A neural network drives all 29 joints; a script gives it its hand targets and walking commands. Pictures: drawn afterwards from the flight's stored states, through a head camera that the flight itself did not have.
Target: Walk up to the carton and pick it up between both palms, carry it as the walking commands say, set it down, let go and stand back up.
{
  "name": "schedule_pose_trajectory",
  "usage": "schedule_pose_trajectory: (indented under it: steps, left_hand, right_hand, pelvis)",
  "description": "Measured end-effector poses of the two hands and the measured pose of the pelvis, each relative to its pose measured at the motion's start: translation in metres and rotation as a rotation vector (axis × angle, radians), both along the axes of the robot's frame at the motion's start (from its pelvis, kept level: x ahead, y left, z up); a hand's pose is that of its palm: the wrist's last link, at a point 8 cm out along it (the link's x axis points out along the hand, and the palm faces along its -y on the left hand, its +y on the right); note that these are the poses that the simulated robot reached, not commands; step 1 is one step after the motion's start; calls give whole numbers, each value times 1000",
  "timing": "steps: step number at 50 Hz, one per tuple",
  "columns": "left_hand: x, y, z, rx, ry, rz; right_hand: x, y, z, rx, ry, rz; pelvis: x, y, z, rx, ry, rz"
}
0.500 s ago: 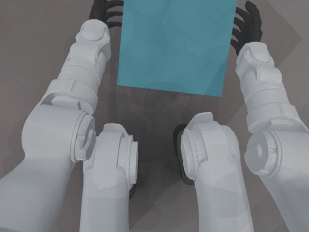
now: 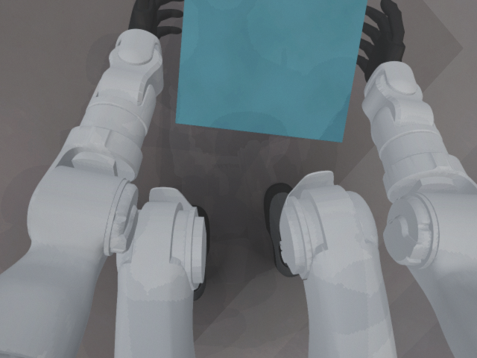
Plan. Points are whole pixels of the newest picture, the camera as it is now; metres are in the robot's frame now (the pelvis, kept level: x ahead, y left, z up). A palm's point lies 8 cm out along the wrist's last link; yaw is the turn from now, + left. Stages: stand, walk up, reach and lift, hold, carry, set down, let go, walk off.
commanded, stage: set down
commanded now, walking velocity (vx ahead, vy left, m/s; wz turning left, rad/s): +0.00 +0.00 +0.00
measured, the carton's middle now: (261, 43) +0.53 -0.06 -0.25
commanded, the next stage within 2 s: let go in 1.74 s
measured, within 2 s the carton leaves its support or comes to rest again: neither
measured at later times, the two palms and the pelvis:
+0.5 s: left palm (115, 22) +0.54 +0.14 -0.17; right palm (406, 69) +0.46 -0.25 -0.17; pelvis +0.00 -0.01 +0.01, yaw +1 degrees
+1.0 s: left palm out of the picture +0.54 +0.14 -0.03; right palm out of the picture +0.46 -0.25 -0.03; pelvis -0.02 -0.01 +0.11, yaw +1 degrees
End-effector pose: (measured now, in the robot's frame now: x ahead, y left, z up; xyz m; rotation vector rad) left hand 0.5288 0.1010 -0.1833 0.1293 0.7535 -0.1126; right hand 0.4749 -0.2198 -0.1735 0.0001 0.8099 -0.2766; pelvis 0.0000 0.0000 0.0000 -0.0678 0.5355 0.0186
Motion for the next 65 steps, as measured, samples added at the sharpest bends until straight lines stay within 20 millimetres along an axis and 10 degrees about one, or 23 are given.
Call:
schedule_pose_trajectory:
  steps: [23,65]
  left_hand:
    - [8,35,3,27,-52,56]
    - [11,36,240,20,-66,54]
  right_hand:
    - [-11,-36,-5,-18,-71,-20]
    - [-15,-39,232,4,-130,-42]
  pelvis:
    - [-4,-12,2,21,-33,0]
    - [-16,-6,189,44,-77,-14]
